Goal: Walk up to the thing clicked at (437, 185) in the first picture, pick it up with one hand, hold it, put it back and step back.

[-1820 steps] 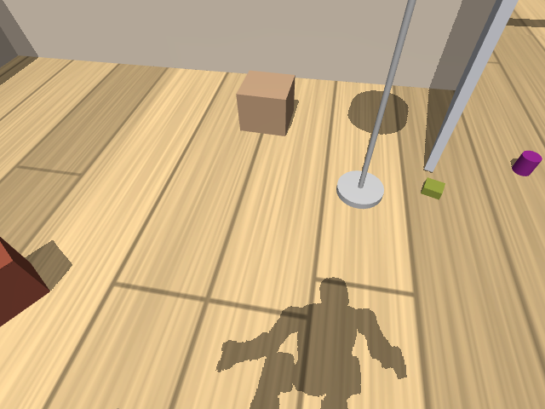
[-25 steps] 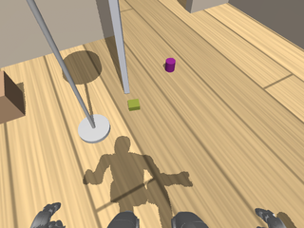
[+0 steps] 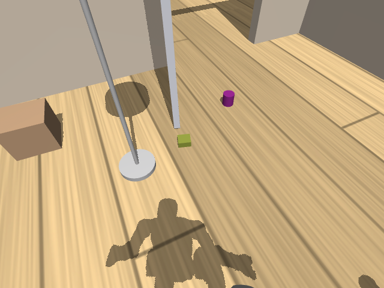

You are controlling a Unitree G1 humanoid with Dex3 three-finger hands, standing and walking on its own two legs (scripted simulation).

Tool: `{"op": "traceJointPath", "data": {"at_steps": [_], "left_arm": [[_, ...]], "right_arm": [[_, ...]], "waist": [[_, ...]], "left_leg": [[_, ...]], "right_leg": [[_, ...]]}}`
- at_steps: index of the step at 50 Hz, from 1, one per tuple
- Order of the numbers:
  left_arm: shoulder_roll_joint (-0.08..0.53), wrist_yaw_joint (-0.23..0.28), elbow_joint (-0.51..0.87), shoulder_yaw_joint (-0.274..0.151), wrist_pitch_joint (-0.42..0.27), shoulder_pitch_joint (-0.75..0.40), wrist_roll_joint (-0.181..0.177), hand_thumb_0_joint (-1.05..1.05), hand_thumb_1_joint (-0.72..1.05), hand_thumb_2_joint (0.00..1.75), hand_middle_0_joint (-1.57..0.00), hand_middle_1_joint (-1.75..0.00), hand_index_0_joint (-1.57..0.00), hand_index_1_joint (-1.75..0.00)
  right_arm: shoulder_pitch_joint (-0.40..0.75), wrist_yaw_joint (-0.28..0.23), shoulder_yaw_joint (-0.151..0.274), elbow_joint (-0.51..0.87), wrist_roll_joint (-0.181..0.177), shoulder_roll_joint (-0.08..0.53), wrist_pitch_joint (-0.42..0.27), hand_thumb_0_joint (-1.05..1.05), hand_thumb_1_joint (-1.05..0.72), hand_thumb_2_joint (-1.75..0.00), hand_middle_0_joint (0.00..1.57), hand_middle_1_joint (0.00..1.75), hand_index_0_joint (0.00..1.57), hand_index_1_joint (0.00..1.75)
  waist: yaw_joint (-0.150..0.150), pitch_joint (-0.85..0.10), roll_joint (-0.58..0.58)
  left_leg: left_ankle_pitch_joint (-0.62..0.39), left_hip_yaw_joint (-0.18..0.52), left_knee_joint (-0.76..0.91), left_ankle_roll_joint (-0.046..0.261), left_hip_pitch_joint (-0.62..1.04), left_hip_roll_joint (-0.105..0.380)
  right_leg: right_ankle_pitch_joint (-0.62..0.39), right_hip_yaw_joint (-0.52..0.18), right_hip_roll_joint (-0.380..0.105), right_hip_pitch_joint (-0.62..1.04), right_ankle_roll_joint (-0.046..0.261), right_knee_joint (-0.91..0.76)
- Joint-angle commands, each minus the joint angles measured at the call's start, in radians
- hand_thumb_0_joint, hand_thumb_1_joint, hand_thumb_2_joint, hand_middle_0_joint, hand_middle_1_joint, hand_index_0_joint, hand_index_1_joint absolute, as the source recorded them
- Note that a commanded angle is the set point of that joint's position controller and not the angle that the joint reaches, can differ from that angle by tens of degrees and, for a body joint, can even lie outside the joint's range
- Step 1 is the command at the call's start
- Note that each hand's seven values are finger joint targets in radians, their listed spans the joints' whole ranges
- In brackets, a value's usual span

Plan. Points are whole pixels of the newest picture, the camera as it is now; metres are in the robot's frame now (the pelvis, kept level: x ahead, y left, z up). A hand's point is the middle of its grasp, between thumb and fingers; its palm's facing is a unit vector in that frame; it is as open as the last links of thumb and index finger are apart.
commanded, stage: step back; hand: left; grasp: from above
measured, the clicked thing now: (184, 140) +1.14 +0.13 -0.74
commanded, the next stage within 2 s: stand in 0.76 s
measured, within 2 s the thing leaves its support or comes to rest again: neither
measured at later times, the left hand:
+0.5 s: hand out of the picture +0.10 +0.27 -0.15, palm faces +0.02 -0.93 -0.36, open 7.4 cm
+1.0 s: hand (92, 279) +0.16 +0.26 -0.13, palm faces -0.03 -0.94 -0.34, open 7.4 cm
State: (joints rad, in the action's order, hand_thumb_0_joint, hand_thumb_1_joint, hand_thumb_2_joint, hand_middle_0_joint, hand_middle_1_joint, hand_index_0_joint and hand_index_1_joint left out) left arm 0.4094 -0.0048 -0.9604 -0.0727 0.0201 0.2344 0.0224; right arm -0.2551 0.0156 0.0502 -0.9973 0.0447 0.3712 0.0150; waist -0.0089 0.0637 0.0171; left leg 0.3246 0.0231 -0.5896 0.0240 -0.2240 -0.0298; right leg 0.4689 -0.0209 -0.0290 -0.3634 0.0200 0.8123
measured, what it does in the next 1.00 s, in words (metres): stands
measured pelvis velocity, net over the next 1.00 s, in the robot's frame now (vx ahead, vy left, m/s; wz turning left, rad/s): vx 0.05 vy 0.01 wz -0.02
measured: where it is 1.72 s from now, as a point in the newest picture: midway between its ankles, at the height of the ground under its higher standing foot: outside the picture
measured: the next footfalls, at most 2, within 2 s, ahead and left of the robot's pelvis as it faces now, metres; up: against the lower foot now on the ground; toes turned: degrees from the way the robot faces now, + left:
none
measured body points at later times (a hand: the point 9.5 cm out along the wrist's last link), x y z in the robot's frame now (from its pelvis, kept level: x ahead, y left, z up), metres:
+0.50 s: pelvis +0.03 +0.01 +0.00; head +0.04 +0.01 +0.45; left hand +0.10 +0.32 -0.12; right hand +0.12 -0.30 -0.12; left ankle +0.05 +0.13 -0.73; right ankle +0.03 -0.12 -0.73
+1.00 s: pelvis +0.05 +0.01 +0.02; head +0.06 +0.01 +0.47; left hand +0.16 +0.31 -0.11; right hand +0.15 -0.29 -0.11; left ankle +0.05 +0.13 -0.73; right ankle +0.03 -0.12 -0.73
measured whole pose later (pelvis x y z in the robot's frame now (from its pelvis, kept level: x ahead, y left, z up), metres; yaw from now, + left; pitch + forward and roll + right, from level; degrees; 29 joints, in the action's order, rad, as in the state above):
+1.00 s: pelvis +0.05 +0.01 +0.02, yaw -1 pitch -3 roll +0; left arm 0.35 0.00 -1.12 0.00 -0.02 0.05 0.00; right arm -0.04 0.00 0.01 -1.12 0.01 0.35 -0.01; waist 0.00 0.07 0.00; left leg 0.19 -0.02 -0.36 -0.01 -0.12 0.02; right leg 0.23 0.00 -0.02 -0.08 -0.02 0.36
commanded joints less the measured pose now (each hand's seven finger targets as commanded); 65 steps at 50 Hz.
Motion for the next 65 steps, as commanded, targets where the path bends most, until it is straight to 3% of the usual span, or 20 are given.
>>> {"op": "traceJointPath", "data": {"at_steps": [1, 3, 5, 6, 7, 8, 9, 14, 17, 18, 19, 20, 21, 24, 26, 31, 37, 39, 48, 65], "left_arm": [[0.171, -0.01, 0.062, -0.042, -0.048, -0.051, -0.008, 0.0, 0.9, 0.9, -0.2, -0.3, -0.2, -0.3], [0.155, -0.013, 0.04, -0.045, -0.053, -0.034, -0.002, 0.0, 0.9, 0.9, -0.2, -0.3, -0.2, -0.3], [0.156, 0.001, 0.005, -0.052, -0.062, 0.033, 0.01, 0.0, 0.9, 0.9, -0.2, -0.3, -0.2, -0.3], [0.196, 0.008, 0.009, -0.061, -0.067, 0.019, 0.02, 0.0, 0.9, 0.9, -0.2, -0.3, -0.2, -0.3], [0.259, 0.012, 0.002, -0.072, -0.071, 0.062, 0.021, 0.0, 0.9, 0.9, -0.2, -0.3, -0.2, -0.3], [0.298, 0.01, 0.021, -0.078, -0.078, 0.014, 0.024, 0.0, 0.9, 0.9, -0.2, -0.3, -0.2, -0.3], [0.284, 0.013, 0.044, -0.078, -0.083, -0.028, 0.017, 0.0, 0.9, 0.9, -0.2, -0.3, -0.2, -0.3], [0.226, 0.01, 0.039, -0.057, -0.089, -0.078, 0.011, 0.0, 0.9, 0.9, -0.2, -0.3, -0.2, -0.3], [0.187, 0.007, 0.049, -0.027, -0.069, -0.116, -0.001, 0.0, 0.9, 0.9, -0.2, -0.3, -0.2, -0.3], [0.159, 0.006, 0.053, -0.014, -0.065, -0.111, -0.005, 0.0, 0.9, 0.9, -0.2, -0.3, -0.2, -0.3], [0.118, 0.004, 0.06, -0.002, -0.062, -0.098, -0.013, 0.0, 0.9, 0.9, -0.2, -0.3, -0.2, -0.3], [0.118, 0.005, 0.036, -0.002, -0.054, -0.08, -0.028, 0.0, 0.9, 0.9, -0.2, -0.3, -0.2, -0.3], [0.145, 0.008, 0.013, -0.01, -0.052, -0.081, -0.021, 0.0, 0.9, 0.9, -0.2, -0.3, -0.2, -0.3], [0.155, 0.011, -0.02, -0.006, -0.065, -0.077, -0.013, 0.0, 0.9, 0.9, -0.2, -0.3, -0.2, -0.3], [0.18, 0.012, -0.027, -0.011, -0.072, -0.094, -0.015, 0.0, 0.9, 0.9, -0.2, -0.3, -0.2, -0.3], [0.175, 0.024, -0.043, -0.008, -0.073, -0.127, -0.02, 0.0, 0.9, 0.9, -0.2, -0.3, -0.2, -0.3], [0.172, 0.026, -0.053, -0.003, -0.063, -0.163, -0.013, 0.0, 0.9, 0.9, -0.2, -0.3, -0.2, -0.3], [0.133, 0.021, -0.07, 0.017, -0.057, -0.185, -0.023, 0.0, 0.9, 0.9, -0.2, -0.3, -0.2, -0.3], [0.152, 0.015, -0.107, 0.025, -0.059, -0.217, -0.018, 0.0, 0.9, 0.9, -0.2, -0.3, -0.2, -0.3], [0.155, 0.009, -0.137, 0.031, -0.058, -0.201, -0.013, 0.0, 0.9, 0.9, -0.2, -0.3, -0.2, -0.3]], "right_arm": [[0.136, -0.016, 0.057, 0.101, -0.001, 0.261, -0.058, 0.0, -0.9, -0.9, 0.2, 0.3, 0.2, 0.3], [0.136, -0.007, 0.059, 0.097, 0.002, 0.258, -0.045, 0.0, -0.9, -0.9, 0.2, 0.3, 0.2, 0.3], [0.149, -0.007, 0.045, 0.1, -0.01, 0.217, -0.025, 0.0, -0.9, -0.9, 0.2, 0.3, 0.2, 0.3], [0.119, -0.008, 0.033, 0.108, -0.018, 0.175, -0.022, 0.0, -0.9, -0.9, 0.2, 0.3, 0.2, 0.3], [0.15, -0.012, 0.03, 0.114, -0.019, 0.157, -0.02, 0.0, -0.9, -0.9, 0.2, 0.3, 0.2, 0.3], [0.139, -0.018, 0.043, 0.104, -0.015, 0.196, -0.021, 0.0, -0.9, -0.9, 0.2, 0.3, 0.2, 0.3], [0.097, -0.017, 0.046, 0.093, -0.019, 0.215, -0.029, 0.0, -0.9, -0.9, 0.2, 0.3, 0.2, 0.3], [0.043, -0.008, 0.04, 0.055, -0.018, 0.17, -0.046, 0.0, -0.9, -0.9, 0.2, 0.3, 0.2, 0.3], [0.032, -0.015, 0.049, 0.031, -0.012, 0.154, -0.054, 0.0, -0.9, -0.9, 0.2, 0.3, 0.2, 0.3], [0.04, -0.02, 0.053, 0.031, -0.006, 0.169, -0.056, 0.0, -0.9, -0.9, 0.2, 0.3, 0.2, 0.3], [0.054, -0.026, 0.055, 0.04, -0.001, 0.211, -0.062, 0.0, -0.9, -0.9, 0.2, 0.3, 0.2, 0.3], [0.135, -0.025, 0.05, 0.056, -0.012, 0.247, -0.064, 0.0, -0.9, -0.9, 0.2, 0.3, 0.2, 0.3], [0.166, -0.02, 0.05, 0.055, -0.016, 0.255, -0.059, 0.0, -0.9, -0.9, 0.2, 0.3, 0.2, 0.3], [0.223, -0.019, 0.029, 0.043, -0.021, 0.207, -0.051, 0.0, -0.9, -0.9, 0.2, 0.3, 0.2, 0.3], [0.204, -0.022, 0.022, 0.026, -0.026, 0.192, -0.054, 0.0, -0.9, -0.9, 0.2, 0.3, 0.2, 0.3], [0.193, -0.027, 0.025, -0.005, -0.036, 0.184, -0.052, 0.0, -0.9, -0.9, 0.2, 0.3, 0.2, 0.3], [0.246, -0.027, 0.024, -0.012, -0.034, 0.168, -0.041, 0.0, -0.9, -0.9, 0.2, 0.3, 0.2, 0.3], [0.232, -0.025, 0.012, -0.029, -0.038, 0.19, -0.052, 0.0, -0.9, -0.9, 0.2, 0.3, 0.2, 0.3], [0.267, -0.02, 0.004, -0.057, -0.039, 0.18, -0.055, 0.0, -0.9, -0.9, 0.2, 0.3, 0.2, 0.3], [0.226, -0.015, -0.005, -0.097, -0.036, 0.189, -0.049, 0.0, -0.9, -0.9, 0.2, 0.3, 0.2, 0.3]], "waist": [[-0.003, 0.024, -0.157], [0.001, 0.009, -0.19], [-0.045, -0.003, -0.133], [-0.039, 0.003, -0.019], [-0.067, 0.023, 0.112], [-0.052, 0.066, 0.106], [-0.03, 0.078, 0.043], [-0.01, -0.026, 0.11], [0.027, -0.045, 0.086], [0.031, -0.067, 0.048], [0.02, -0.097, -0.063], [-0.019, -0.084, -0.113], [-0.018, -0.066, -0.099], [-0.031, -0.046, -0.111], [-0.013, -0.076, -0.084], [-0.002, -0.168, -0.043], [-0.004, -0.138, -0.006], [0.004, -0.129, -0.013], [0.003, -0.135, -0.027], [0.015, -0.064, -0.022]], "left_leg": [[0.299, 0.279, 0.323, 0.135, -0.087, 0.242], [0.328, 0.217, 0.296, 0.114, -0.128, 0.206], [0.302, 0.151, 0.16, 0.073, -0.221, 0.169], [0.298, 0.108, 0.064, 0.03, -0.327, 0.111], [0.29, 0.059, -0.144, 0.0, -0.379, 0.006], [0.252, 0.078, -0.287, -0.013, -0.325, 0.017], [0.205, 0.121, -0.31, -0.013, -0.323, 0.044], [0.13, 0.006, -0.113, -0.021, -0.129, 0.059], [-0.089, -0.031, 0.144, -0.019, 0.059, 0.025], [-0.144, 0.026, 0.168, -0.005, 0.115, 0.066], [-0.118, 0.208, 0.233, 0.036, 0.112, 0.202], [0.005, 0.304, 0.273, 0.108, 0.003, 0.291], [0.06, 0.281, 0.267, 0.136, -0.081, 0.301], [-0.081, 0.141, 0.216, 0.042, -0.09, 0.197], [-0.191, 0.085, 0.168, 0.014, -0.059, 0.154], [-0.534, 0.033, 0.108, 0.018, 0.094, 0.157], [-0.405, 0.022, 0.145, 0.018, 0.086, 0.155], [-0.518, 0.073, 0.209, 0.019, 0.117, 0.178], [-0.427, 0.057, 0.272, -0.007, 0.153, 0.167], [-0.159, 0.071, 0.339, -0.013, 0.107, 0.159]], "right_leg": [[-0.034, 0.006, -0.006, -0.004, -0.003, -0.076], [-0.051, 0.058, 0.037, 0.121, -0.007, -0.216], [-0.128, 0.049, 0.053, 0.297, 0.008, -0.37], [-0.016, -0.12, -0.013, 0.344, 0.047, -0.432], [0.3, -0.449, -0.209, 0.256, 0.12, -0.581], [0.401, -0.576, -0.34, 0.134, 0.201, -0.639], [0.291, -0.549, -0.344, 0.137, 0.228, -0.608], [-0.159, -0.23, -0.223, 0.117, 0.151, -0.485], [-0.337, -0.111, -0.153, 0.036, 0.096, -0.344], [-0.378, -0.085, -0.127, 0.005, 0.066, -0.296], [-0.315, -0.054, -0.067, -0.016, 0.023, -0.232], [-0.094, 0.016, 0.013, 0.046, -0.003, -0.195], [-0.031, 0.016, 0.006, 0.137, 0.003, -0.204], [-0.243, -0.033, -0.033, 0.209, 0.02, -0.345], [-0.395, -0.074, -0.074, 0.247, 0.03, -0.358], [-0.633, -0.059, -0.09, 0.274, 0.022, -0.339], [-0.569, -0.065, -0.091, 0.255, 0.017, -0.372], [-0.575, -0.052, -0.081, 0.273, -0.007, -0.397], [-0.519, -0.054, -0.101, 0.317, -0.009, -0.498], [-0.292, -0.065, -0.097, 0.238, -0.009, -0.571]]}}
